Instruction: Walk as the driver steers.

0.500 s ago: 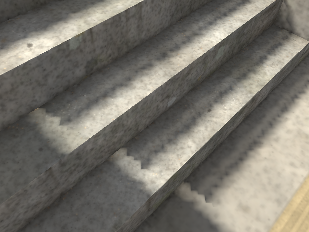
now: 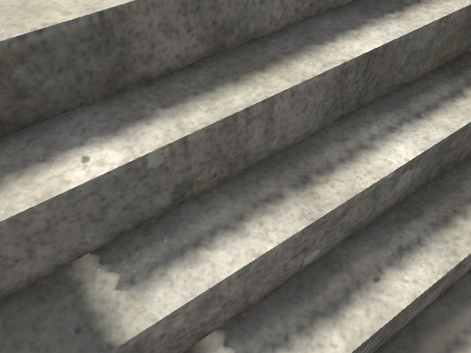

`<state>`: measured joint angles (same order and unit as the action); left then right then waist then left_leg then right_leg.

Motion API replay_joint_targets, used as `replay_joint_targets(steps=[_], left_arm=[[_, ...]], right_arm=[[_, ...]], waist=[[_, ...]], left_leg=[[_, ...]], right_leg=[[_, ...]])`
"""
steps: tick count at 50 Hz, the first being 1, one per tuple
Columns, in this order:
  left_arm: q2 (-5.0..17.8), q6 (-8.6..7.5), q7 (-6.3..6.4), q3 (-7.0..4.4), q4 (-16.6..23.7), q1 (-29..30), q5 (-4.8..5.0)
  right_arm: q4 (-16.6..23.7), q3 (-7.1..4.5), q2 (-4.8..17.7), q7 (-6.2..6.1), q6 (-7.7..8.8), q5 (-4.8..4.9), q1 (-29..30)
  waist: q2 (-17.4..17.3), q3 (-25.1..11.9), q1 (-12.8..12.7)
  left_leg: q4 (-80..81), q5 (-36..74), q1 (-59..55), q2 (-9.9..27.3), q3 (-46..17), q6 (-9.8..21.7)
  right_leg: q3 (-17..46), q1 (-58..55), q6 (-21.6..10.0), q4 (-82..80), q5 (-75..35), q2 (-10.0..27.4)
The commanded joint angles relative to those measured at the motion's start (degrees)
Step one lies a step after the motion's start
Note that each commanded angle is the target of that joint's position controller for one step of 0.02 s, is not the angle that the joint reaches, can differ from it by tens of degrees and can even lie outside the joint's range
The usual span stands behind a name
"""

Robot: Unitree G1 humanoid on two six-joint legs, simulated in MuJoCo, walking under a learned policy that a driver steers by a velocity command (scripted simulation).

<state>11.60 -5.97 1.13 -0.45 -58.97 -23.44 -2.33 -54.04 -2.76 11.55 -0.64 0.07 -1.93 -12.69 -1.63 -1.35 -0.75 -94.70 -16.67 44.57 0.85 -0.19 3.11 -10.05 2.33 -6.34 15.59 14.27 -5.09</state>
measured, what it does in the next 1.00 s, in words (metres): climbs, turning left: left foot 0.21 m higher, then right foot 0.20 m higher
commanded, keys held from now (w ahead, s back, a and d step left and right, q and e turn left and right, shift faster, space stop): w+q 1.00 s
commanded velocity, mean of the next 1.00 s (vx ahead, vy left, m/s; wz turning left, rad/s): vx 0.50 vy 0.00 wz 0.56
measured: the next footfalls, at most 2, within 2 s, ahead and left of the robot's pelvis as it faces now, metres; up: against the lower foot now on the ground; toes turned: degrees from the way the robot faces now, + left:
left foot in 0.30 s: +0.32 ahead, +0.13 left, +0.21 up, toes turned +11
right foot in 0.82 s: +0.70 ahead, +0.04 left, +0.41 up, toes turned +23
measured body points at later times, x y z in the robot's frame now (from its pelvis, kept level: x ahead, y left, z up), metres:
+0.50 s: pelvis +0.27 +0.07 +0.13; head +0.29 +0.07 +0.58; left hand +0.41 +0.34 +0.06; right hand +0.40 -0.15 -0.01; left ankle +0.28 +0.12 -0.54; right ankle +0.26 -0.08 -0.35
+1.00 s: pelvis +0.56 +0.10 +0.34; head +0.56 +0.11 +0.79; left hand +0.54 +0.39 +0.22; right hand +0.85 -0.02 +0.26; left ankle +0.44 +0.15 -0.11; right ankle +0.66 +0.03 -0.33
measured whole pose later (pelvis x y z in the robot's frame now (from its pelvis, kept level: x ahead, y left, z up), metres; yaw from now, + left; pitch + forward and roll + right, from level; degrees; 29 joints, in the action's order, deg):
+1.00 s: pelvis +0.56 +0.10 +0.34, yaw +34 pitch +2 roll -4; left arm 11.6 -2.1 1.9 -4.3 -48.9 -9.0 -2.0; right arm -37.7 -4.7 13.0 -0.1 5.0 -2.8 -8.8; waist -3.6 -2.7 2.4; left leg -116.1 -1.4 45.5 -6.0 -6.5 7.6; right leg -11.5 33.6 -1.6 57.5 25.8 2.8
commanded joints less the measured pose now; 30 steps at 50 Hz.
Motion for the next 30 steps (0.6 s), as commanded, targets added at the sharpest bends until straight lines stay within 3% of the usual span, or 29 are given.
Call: replay_joint_targets(steps=[1, 3, 5, 7, 8, 9, 10, 11, 12, 13, 14, 15, 16, 17, 18, 19, 20, 21, 22, 23, 25, 27, 28, 29, 30], left_arm=[[6.3, -0.99, 0.83, -0.78, -0.1, -7.0, -0.82], [6.6, -1.26, 0.72, -0.71, -1.8, -10.0, -0.84], [5.1, -1.13, 0.39, 0.04, -4.3, -14.6, -0.83], [4.3, -1.05, -0.07, 0.84, -4.8, -13.8, -0.38], [4.4, -0.87, -0.23, 1.18, -4.4, -13.7, -0.83], [4.0, -0.50, 0.04, 1.78, -5.1, -12.0, -0.18], [4.3, -0.05, 0.08, 2.02, -5.3, -10.8, 0.67], [4.2, 0.27, 1.42, 2.17, -5.8, -9.2, 1.62], [6.6, 0.83, 1.46, 2.09, -2.2, -2.5, 2.98], [8.8, 0.75, 2.70, 1.93, -0.1, -1.7, 6.05], [15.9, -0.53, 2.85, 0.39, 2.0, -0.8, 6.98], [18.5, 0.04, 2.30, -1.13, 3.9, 0.6, 7.76], [18.8, 1.24, 1.10, -2.22, 7.7, 1.6, 6.60], [13.4, 1.09, -1.45, -2.04, 12.6, 7.1, 4.97], [13.5, 0.66, -3.33, -2.71, 14.2, 9.5, 2.07], [8.2, 0.98, -4.38, -1.44, 18.2, 9.6, 0.42], [4.0, 1.39, -4.17, -0.40, 19.5, 12.1, -0.81], [0.2, 2.01, -3.09, 0.69, 21.2, 13.0, -1.47], [-1.6, 3.01, -1.95, 1.52, 22.6, 11.9, -2.02], [-2.6, 3.83, -0.87, 1.56, 22.9, 11.6, -1.36], [-4.0, 3.70, -0.27, 2.37, 26.0, 14.1, -1.72], [-5.0, 3.45, 0.02, 3.27, 28.8, 20.1, -2.40], [-2.9, 3.30, -0.27, 3.15, 29.8, 22.8, -2.29], [-2.8, 3.47, -0.23, 3.09, 30.5, 26.2, -2.37], [-3.8, 3.34, -0.43, 2.97, 30.4, 27.3, -2.08]], right_arm=[[6.1, -0.24, 1.2, -0.75, 0.48, 0.29, 7.4], [9.0, 0.33, -0.6, -2.03, -0.27, 0.59, 10.1], [13.7, 2.25, -3.9, -2.97, 0.05, 1.46, 18.9], [17.5, 3.75, -4.8, -2.68, 0.73, 1.53, 23.8], [19.1, 4.41, -6.0, -2.58, 0.42, 1.48, 26.8], [21.6, 5.69, -7.4, -2.45, 0.35, 1.59, 28.4], [24.6, 7.29, -8.7, -1.91, 0.19, 1.53, 30.7], [26.3, 7.95, -8.9, -1.35, 0.02, 0.68, 30.8], [24.4, 7.99, -6.0, -0.80, -0.41, 1.34, 23.6], [21.0, 7.22, -4.2, -1.05, -0.83, 2.32, 17.7], [17.5, 5.77, -1.9, -1.53, -1.71, 3.38, 6.9], [14.9, 4.96, -1.0, -1.43, -1.51, 2.14, -0.4], [12.0, 2.86, 2.7, -1.19, -0.60, 1.24, -4.4], [9.6, -0.17, 11.1, -2.32, -1.04, 0.41, -7.8], [10.3, -2.20, 14.7, -3.78, -1.81, -0.46, -4.6], [9.6, -2.24, 13.8, -3.34, -1.16, 1.14, 0.1], [6.9, -1.50, 10.3, -3.55, -0.72, 1.21, 0.8], [4.6, -0.64, 6.6, -3.87, -0.15, 0.95, 1.6], [3.7, 0.37, 3.1, -3.74, 0.66, 0.76, 3.1], [2.4, 0.48, 1.4, -3.16, 1.12, -0.52, 1.8], [0.6, 0.78, 0.9, -1.75, 3.04, -0.73, -0.7], [-1.3, 0.93, 1.5, -0.68, 4.35, 0.74, -3.1], [0.0, 0.98, 2.0, -0.81, 4.64, 1.05, -2.8], [-0.1, 0.83, 2.0, -1.34, 5.12, 1.27, -5.1], [0.4, 0.74, 2.6, -1.90, 5.67, 0.97, -8.7]], waist=[[3.6, 5.5, -1.8], [3.0, 7.0, -1.6], [3.1, 9.6, -3.7], [0.0, 11.4, -2.4], [2.0, 11.1, -2.9], [1.2, 12.4, -0.2], [0.0, 12.9, 1.0], [0.5, 11.0, 2.2], [-1.4, 7.1, 5.0], [1.7, -5.0, 6.9], [10.4, -10.2, 10.7], [17.8, -16.4, 13.0], [18.0, -19.1, 14.0], [-3.2, -16.4, 15.2], [-3.2, -24.5, 10.7], [1.5, -18.1, 6.1], [6.7, -6.5, 3.6], [7.8, 2.3, 0.5], [7.2, 4.7, -2.8], [3.0, 4.4, -3.2], [-0.6, 2.4, -2.9], [1.8, 5.4, -2.9], [3.2, 6.3, -2.1], [2.4, 4.2, -0.3], [0.3, 0.6, 1.8]], left_leg=[[-15.2, -5.8, 20.8, -1.2, 0.5, 0.8], [-27.3, -14.2, 34.3, -0.9, -1.6, 2.3], [-39.7, -22.4, 48.8, -1.8, -2.6, 4.8], [-34.5, -24.0, 49.3, -1.5, -1.3, 5.3], [-37.6, -24.1, 50.0, -2.1, 2.5, 4.9], [-34.5, -23.6, 47.4, -0.6, 2.2, 5.4], [-23.7, -22.3, 41.2, 0.4, 8.4, 4.8], [-15.8, -20.2, 29.9, 1.7, 7.8, 5.7], [4.5, -16.1, 6.4, -0.9, 14.0, 5.4], [8.2, -8.1, -15.7, -7.0, 14.1, 5.5], [10.3, -9.6, -21.8, -10.1, 18.0, 4.9], [18.0, -11.1, -24.1, -11.6, 15.2, 7.0], [30.2, -10.7, -31.0, -12.5, 2.7, 10.7], [48.8, 20.2, -44.4, 4.2, -34.1, 21.0], [66.8, 26.7, -43.4, 9.7, -58.5, 21.0], [67.7, 7.5, -35.5, 8.4, -54.6, 19.2], [66.1, 0.2, -26.6, 6.6, -48.8, 16.4], [63.2, 1.5, -17.7, 4.2, -41.0, 14.5], [61.9, 6.1, -12.4, 2.3, -33.7, 12.3], [63.8, 6.2, -13.4, 1.7, -31.0, 13.1], [68.9, 6.3, -17.1, 1.1, -26.0, 12.1], [71.3, 7.3, -16.6, -1.1, -19.0, 9.5], [72.5, 11.8, -14.2, -2.1, -17.0, 9.9], [72.3, 16.0, -15.8, -2.5, -17.0, 11.5], [72.7, 23.2, -22.4, 0.1, -20.1, 13.9]], right_leg=[[12.7, -9.4, -6.4, -4.0, -18.8, 21.3], [14.3, -15.2, -6.9, -2.0, -15.5, 24.4], [15.2, -19.3, -5.7, -2.3, -9.9, 27.3], [10.7, -14.3, -2.6, -5.1, -3.6, 25.6], [9.7, -12.2, -2.9, -6.1, -6.5, 24.6], [7.2, -7.0, -1.3, -7.0, -10.2, 22.9], [2.8, -0.8, 0.2, -10.6, -15.1, 19.6], [0.8, 3.8, -0.1, -14.1, -29.2, 18.6], [-7.0, 12.9, 0.2, -14.8, -56.0, 14.5], [-4.0, 14.6, -1.4, -8.0, -93.4, 16.9], [-4.5, 9.3, -1.2, 4.9, -121.6, 19.4], [-3.6, 0.9, -1.3, 19.1, -134.6, 22.2], [-2.1, 3.7, -0.6, 36.2, -121.7, 19.1], [-0.7, 31.5, 5.7, 69.4, -48.2, 4.5], [11.9, 32.2, 5.7, 89.0, -9.6, -0.6], [15.7, 36.5, 4.8, 92.8, -10.4, 2.1], [16.2, 42.5, 3.7, 91.5, -10.6, 3.4], [15.7, 46.3, 3.6, 90.4, -9.0, 4.2], [15.4, 47.1, 4.3, 91.2, -8.0, 5.0], [13.8, 51.4, 4.2, 101.8, -4.2, 2.9], [13.9, 59.1, 3.0, 106.3, -1.1, 4.4], [12.4, 62.4, 2.4, 96.6, -0.5, 7.6], [8.7, 59.6, 3.2, 87.8, -2.8, 7.4], [6.9, 58.4, 3.7, 87.0, -5.2, 7.2], [4.8, 62.4, 4.4, 96.1, -5.0, 6.3]])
